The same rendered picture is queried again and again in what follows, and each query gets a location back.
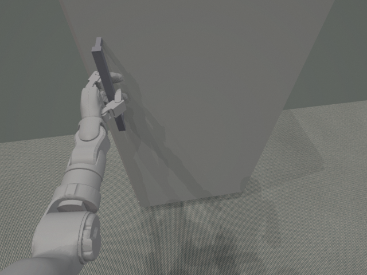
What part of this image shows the handle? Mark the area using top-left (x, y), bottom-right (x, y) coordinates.
top-left (91, 37), bottom-right (126, 131)

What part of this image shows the fridge door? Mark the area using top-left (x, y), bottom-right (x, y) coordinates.
top-left (63, 0), bottom-right (335, 207)

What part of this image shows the robot left forearm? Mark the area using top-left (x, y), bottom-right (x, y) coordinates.
top-left (32, 117), bottom-right (111, 257)

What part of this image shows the left robot upper arm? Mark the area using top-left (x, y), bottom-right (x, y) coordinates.
top-left (0, 211), bottom-right (101, 275)

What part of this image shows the left robot hand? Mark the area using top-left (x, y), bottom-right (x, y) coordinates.
top-left (80, 71), bottom-right (128, 124)

